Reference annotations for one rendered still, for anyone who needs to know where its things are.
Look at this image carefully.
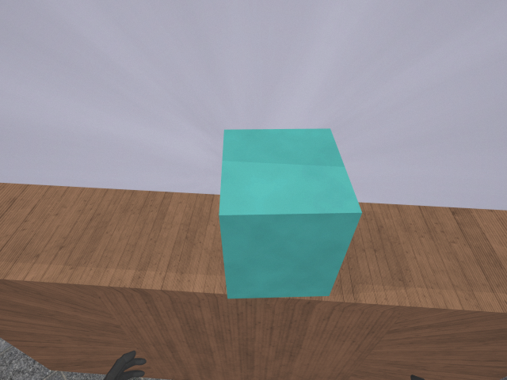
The robot left hand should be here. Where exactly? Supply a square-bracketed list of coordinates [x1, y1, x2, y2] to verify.
[103, 351, 146, 380]

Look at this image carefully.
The pedestal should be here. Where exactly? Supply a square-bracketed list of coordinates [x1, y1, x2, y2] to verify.
[0, 183, 507, 380]

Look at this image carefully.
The carton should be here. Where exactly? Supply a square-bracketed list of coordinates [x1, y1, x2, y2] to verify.
[219, 128, 362, 298]

